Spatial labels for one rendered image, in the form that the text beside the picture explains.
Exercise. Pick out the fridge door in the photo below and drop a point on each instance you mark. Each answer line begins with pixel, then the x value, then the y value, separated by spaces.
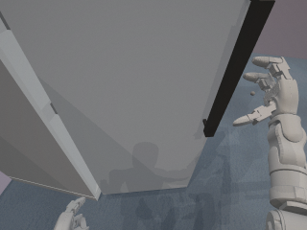
pixel 131 80

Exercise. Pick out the handle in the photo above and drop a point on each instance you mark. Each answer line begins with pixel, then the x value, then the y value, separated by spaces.
pixel 255 20

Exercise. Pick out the right robot hand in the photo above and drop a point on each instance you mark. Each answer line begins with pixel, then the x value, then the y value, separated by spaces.
pixel 283 92

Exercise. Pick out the robot right forearm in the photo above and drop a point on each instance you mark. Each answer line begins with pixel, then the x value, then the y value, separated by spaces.
pixel 287 164

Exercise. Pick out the right robot upper arm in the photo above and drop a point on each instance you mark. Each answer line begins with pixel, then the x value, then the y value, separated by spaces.
pixel 283 220

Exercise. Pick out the left robot hand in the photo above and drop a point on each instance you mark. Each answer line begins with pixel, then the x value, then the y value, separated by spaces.
pixel 68 221

